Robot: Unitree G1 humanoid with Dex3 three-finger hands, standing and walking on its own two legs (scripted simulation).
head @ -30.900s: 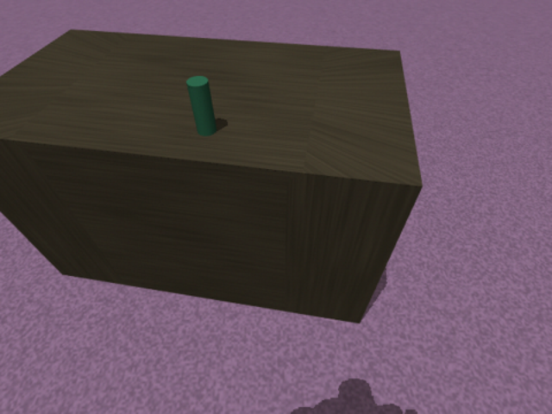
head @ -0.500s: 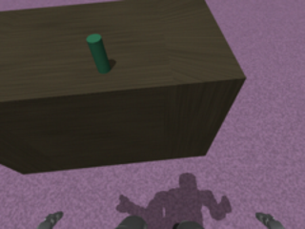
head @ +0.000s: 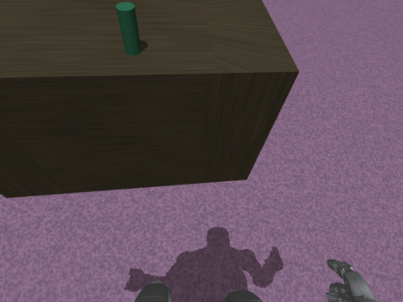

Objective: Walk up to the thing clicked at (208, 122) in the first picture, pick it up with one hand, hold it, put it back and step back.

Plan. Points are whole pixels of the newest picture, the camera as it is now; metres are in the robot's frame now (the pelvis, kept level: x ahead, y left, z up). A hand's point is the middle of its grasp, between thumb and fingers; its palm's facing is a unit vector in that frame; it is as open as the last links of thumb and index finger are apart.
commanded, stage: step back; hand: left
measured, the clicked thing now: (129, 30) +0.80 +0.24 +0.06
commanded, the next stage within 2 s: stand in 1.90 s
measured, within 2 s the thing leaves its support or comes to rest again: neither
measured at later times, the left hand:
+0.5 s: hand out of the picture -0.04 +0.24 -0.15, palm faces +0.07 -0.93 -0.37, open 7.4 cm
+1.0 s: hand out of the picture -0.24 +0.20 -0.13, palm faces +0.08 -0.90 -0.43, open 7.4 cm
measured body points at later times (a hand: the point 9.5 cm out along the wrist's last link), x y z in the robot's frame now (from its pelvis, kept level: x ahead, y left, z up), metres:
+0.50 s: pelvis -0.16 -0.03 +0.00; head -0.09 -0.01 +0.44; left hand -0.05 +0.29 -0.12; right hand -0.06 -0.33 -0.12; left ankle -0.16 +0.08 -0.73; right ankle -0.11 -0.16 -0.68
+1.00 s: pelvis -0.29 -0.08 +0.00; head -0.26 -0.10 +0.45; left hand -0.25 +0.25 -0.10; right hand -0.19 -0.40 -0.13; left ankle -0.31 +0.06 -0.70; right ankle -0.27 -0.21 -0.72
